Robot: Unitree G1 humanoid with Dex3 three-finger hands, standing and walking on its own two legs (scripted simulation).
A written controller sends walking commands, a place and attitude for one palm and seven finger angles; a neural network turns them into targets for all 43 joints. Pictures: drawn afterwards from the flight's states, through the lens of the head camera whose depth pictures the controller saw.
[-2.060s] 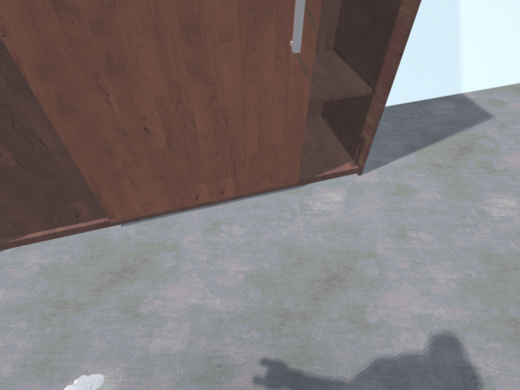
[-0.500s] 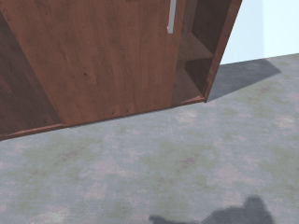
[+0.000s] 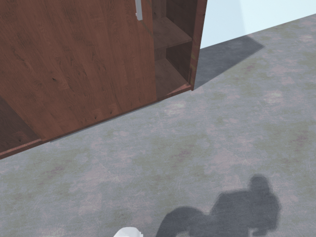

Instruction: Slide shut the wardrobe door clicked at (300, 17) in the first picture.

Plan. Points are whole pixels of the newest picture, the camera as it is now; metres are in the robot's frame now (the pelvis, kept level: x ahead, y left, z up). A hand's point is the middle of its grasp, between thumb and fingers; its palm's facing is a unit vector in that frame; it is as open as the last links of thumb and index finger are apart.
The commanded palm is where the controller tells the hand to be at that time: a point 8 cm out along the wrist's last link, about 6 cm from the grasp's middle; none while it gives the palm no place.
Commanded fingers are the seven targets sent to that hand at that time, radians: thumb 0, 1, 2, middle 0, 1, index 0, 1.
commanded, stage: walk to a spot facing it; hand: left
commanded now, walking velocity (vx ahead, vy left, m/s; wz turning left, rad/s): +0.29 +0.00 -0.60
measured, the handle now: out of the picture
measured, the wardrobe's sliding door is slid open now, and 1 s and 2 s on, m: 0.37 0.37 0.37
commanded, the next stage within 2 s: turn to face it in 1.70 s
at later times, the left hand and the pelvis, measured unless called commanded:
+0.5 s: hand (85, 206) +0.22 +0.26 -0.16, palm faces -0.23 -0.96 -0.19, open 7.4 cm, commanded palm none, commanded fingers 0.00 0.90 0.90 -0.20 -0.30 -0.20 -0.30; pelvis +0.11 +0.06 +0.01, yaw -17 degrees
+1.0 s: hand (154, 141) +0.48 +0.07 -0.17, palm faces -0.55 -0.81 -0.20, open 7.2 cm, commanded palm none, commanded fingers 0.00 0.90 0.90 -0.20 -0.30 -0.20 -0.30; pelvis +0.30 -0.04 +0.00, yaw -33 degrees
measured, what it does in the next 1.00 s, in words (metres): walks ahead, turning right: left foot, then right foot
